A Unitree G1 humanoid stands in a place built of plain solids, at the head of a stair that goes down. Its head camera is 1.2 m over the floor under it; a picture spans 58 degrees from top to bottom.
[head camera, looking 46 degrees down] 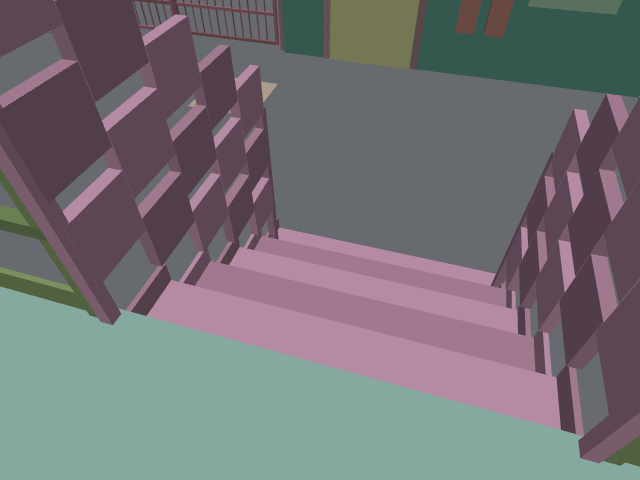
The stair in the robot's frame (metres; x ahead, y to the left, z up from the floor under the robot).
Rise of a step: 0.19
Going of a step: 0.28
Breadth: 1.52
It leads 17 degrees to the right of straight ahead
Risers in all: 6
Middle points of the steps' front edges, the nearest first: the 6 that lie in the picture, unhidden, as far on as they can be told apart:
0.63 -0.02 0.00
0.90 -0.10 -0.19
1.17 -0.18 -0.37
1.44 -0.26 -0.56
1.71 -0.34 -0.75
1.98 -0.42 -0.93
